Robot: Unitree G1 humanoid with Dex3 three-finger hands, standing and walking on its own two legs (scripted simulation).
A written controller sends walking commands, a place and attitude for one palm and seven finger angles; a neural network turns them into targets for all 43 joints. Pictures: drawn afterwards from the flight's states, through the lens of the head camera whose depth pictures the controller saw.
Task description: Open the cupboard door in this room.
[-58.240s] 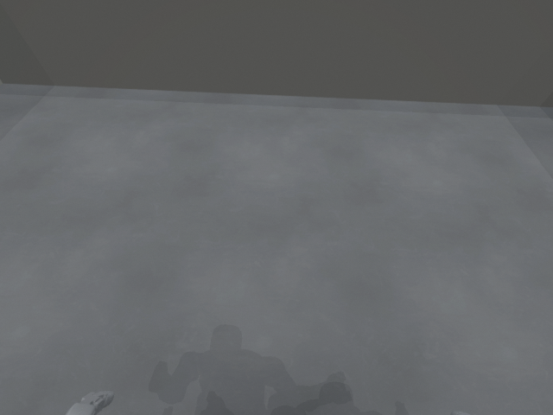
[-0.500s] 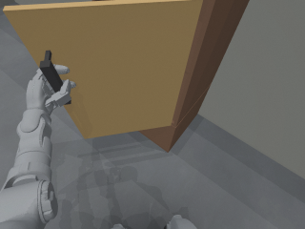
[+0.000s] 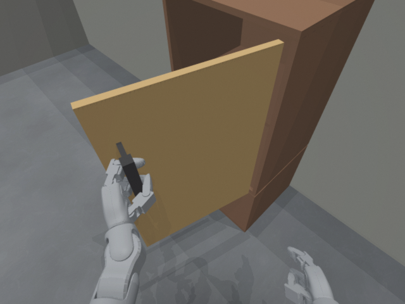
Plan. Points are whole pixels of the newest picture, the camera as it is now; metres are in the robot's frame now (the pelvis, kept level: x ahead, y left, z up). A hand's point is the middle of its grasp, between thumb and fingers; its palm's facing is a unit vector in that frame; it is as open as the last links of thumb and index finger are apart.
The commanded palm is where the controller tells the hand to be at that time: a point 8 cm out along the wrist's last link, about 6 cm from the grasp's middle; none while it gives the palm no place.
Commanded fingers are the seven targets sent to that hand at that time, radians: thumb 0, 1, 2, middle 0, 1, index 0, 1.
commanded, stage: pull the door open along its arc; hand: left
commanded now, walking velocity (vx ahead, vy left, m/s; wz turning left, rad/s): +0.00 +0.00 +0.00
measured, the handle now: (132, 175) +0.35 +0.17 +0.07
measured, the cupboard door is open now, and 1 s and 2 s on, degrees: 75 84 87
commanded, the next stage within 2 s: open thumb and fingers to let go in 0.26 s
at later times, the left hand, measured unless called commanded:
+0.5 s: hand (171, 214) +0.26 +0.07 +0.07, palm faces +0.43 -0.90 -0.01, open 6.2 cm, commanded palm +0.22 +0.12 +0.07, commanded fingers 0.00 0.34 0.66 -0.36 -1.29 -0.36 -1.29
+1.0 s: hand (168, 209) +0.27 +0.08 +0.07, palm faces +0.39 -0.92 -0.02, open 13.9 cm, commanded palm +0.23 +0.11 +0.07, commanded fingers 0.00 -0.50 0.30 -0.21 -0.65 -0.21 -0.65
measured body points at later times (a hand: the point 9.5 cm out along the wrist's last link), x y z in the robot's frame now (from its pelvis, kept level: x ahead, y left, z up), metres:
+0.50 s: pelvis +0.00 -0.03 -0.01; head +0.02 -0.05 +0.44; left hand +0.24 +0.12 +0.08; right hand +0.18 -0.24 -0.11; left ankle -0.02 +0.12 -0.71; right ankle +0.02 -0.10 -0.71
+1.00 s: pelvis -0.02 +0.00 -0.01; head -0.01 -0.01 +0.44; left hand +0.25 +0.13 +0.08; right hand +0.17 -0.20 -0.10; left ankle -0.02 +0.13 -0.71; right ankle +0.02 -0.10 -0.71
